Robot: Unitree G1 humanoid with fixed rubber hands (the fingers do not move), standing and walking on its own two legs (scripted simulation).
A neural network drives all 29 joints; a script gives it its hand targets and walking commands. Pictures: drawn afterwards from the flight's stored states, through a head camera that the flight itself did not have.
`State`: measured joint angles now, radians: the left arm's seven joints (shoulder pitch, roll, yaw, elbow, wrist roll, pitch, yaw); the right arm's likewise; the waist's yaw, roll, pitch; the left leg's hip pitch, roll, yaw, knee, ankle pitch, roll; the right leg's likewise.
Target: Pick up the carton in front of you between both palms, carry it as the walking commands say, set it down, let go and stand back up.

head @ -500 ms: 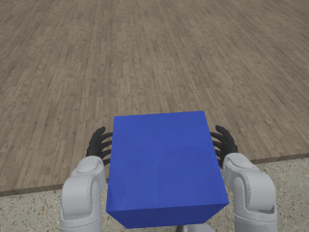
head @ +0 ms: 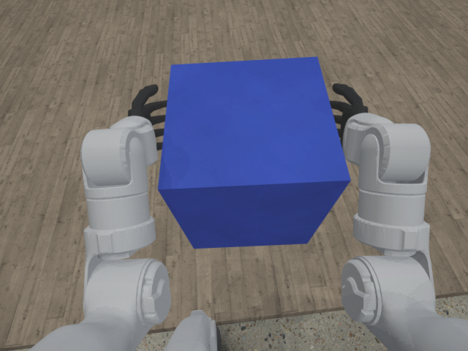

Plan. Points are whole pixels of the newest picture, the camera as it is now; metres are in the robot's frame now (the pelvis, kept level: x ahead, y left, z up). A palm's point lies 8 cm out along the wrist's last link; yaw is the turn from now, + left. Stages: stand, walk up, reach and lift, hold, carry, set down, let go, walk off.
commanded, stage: carry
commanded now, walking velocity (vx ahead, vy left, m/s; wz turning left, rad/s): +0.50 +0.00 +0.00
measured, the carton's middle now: (247, 165) +0.38 +0.01 +0.09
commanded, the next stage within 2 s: none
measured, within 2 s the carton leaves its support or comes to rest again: neither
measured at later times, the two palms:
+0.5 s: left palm (171, 24) +0.73 +0.17 +0.14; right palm (304, 13) +0.76 -0.13 +0.14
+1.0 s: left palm out of the picture +1.08 +0.17 +0.25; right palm out of the picture +1.05 -0.13 +0.24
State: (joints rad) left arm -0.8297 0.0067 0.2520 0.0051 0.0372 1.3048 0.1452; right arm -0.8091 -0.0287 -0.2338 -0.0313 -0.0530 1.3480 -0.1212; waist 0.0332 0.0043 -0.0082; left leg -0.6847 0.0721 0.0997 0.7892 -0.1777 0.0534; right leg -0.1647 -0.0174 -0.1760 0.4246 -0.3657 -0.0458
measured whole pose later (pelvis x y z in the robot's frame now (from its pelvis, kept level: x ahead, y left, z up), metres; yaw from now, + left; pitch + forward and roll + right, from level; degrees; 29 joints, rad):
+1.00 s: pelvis +0.69 +0.04 +0.08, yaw +1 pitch +5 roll -1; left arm -0.90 0.04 0.27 0.21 0.06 1.35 0.14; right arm -0.84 -0.03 -0.24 0.15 -0.05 1.38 -0.13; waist -0.07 0.01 -0.05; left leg -0.41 -0.03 0.13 0.51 -0.20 0.11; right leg -0.56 -0.01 -0.01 1.20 -0.38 -0.03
